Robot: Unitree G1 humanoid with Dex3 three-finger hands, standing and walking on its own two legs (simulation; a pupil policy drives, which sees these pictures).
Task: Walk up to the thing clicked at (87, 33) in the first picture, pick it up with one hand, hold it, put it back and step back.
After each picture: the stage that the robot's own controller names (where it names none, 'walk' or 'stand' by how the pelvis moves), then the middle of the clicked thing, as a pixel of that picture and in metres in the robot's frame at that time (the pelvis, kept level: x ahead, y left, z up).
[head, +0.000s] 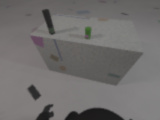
stand; (87, 33) +0.82 +0.09 +0.04
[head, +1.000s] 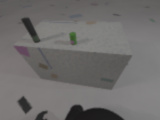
walk; (73, 38) +0.70 +0.25 +0.06
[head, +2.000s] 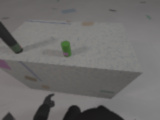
stand; (66, 49) +0.48 +0.23 +0.08
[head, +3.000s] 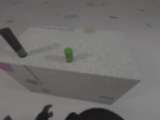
stand; (69, 55) +0.48 +0.21 +0.04
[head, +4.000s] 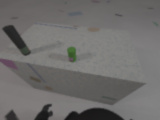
stand; (72, 54) +0.47 +0.19 +0.04
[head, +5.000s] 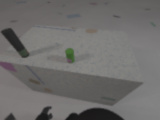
stand; (70, 56) +0.47 +0.20 +0.04
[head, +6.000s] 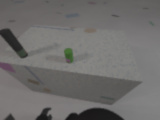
stand; (69, 56) +0.47 +0.21 +0.04
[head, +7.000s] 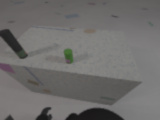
stand; (68, 56) +0.46 +0.21 +0.04
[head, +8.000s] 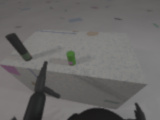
rise first; (71, 58) +0.45 +0.22 +0.05
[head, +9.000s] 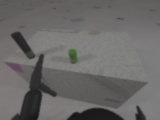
go down; (73, 56) +0.47 +0.21 +0.05
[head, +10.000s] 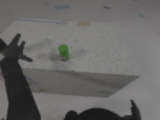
go down; (64, 53) +0.46 +0.20 +0.06
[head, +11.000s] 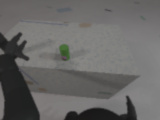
go down; (64, 52) +0.48 +0.21 +0.06
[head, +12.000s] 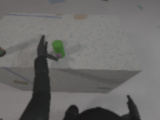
close in; (59, 49) +0.46 +0.22 +0.09
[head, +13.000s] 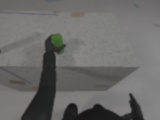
lift; (58, 44) +0.49 +0.21 +0.10
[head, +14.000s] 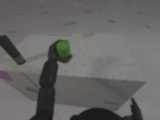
lift; (64, 53) +0.34 +0.18 +0.23
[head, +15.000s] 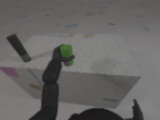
lift; (67, 55) +0.34 +0.17 +0.21
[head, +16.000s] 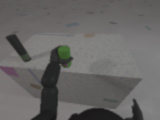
hold; (65, 57) +0.33 +0.19 +0.20
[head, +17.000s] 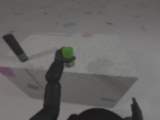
crouch; (68, 57) +0.36 +0.17 +0.18
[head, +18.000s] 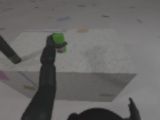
crouch; (60, 43) +0.45 +0.22 +0.21
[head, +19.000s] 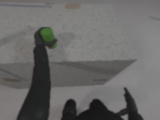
lower; (49, 39) +0.51 +0.24 +0.11
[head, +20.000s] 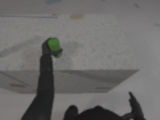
lower; (55, 48) +0.46 +0.23 +0.10
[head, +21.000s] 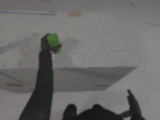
lower; (54, 44) +0.49 +0.23 +0.10
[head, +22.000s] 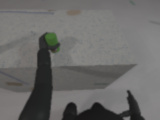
lower; (53, 43) +0.50 +0.23 +0.10
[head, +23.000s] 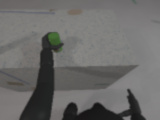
draw back; (55, 43) +0.50 +0.22 +0.10
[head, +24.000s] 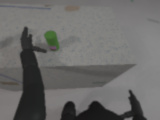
withdraw; (52, 41) +0.49 +0.22 +0.10
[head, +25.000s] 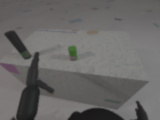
sink last; (73, 53) +0.49 +0.21 +0.08
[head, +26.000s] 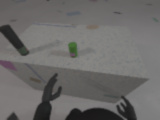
stand; (73, 50) +0.50 +0.20 +0.07
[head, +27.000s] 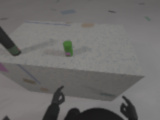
stand; (68, 49) +0.49 +0.22 +0.08
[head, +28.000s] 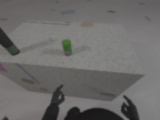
stand; (67, 48) +0.50 +0.22 +0.10
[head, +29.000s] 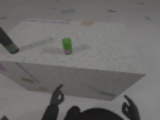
stand; (67, 46) +0.50 +0.22 +0.11
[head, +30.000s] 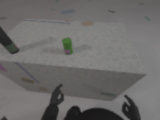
stand; (67, 46) +0.50 +0.22 +0.11
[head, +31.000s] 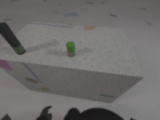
stand; (70, 49) +0.51 +0.21 +0.07
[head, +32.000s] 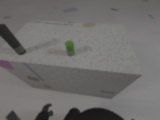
walk; (70, 48) +0.52 +0.21 +0.05
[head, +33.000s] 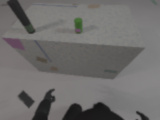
walk; (78, 26) +0.72 +0.17 +0.07
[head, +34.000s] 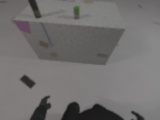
walk; (76, 13) +1.01 +0.24 +0.06
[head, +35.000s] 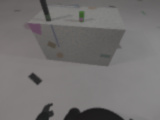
stand; (81, 16) +1.11 +0.22 +0.06
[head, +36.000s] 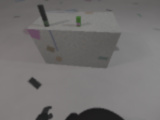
stand; (78, 21) +1.11 +0.24 +0.04
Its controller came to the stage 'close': yes
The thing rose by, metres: 0.22
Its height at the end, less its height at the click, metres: +0.00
